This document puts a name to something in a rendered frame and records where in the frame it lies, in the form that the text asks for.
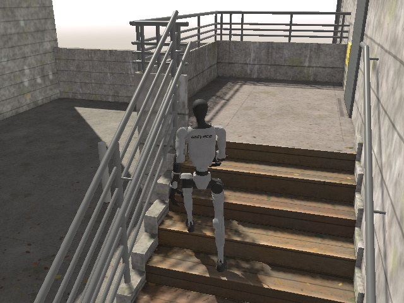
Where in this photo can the stairs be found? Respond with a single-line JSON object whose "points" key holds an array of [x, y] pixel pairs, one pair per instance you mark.
{"points": [[289, 222]]}

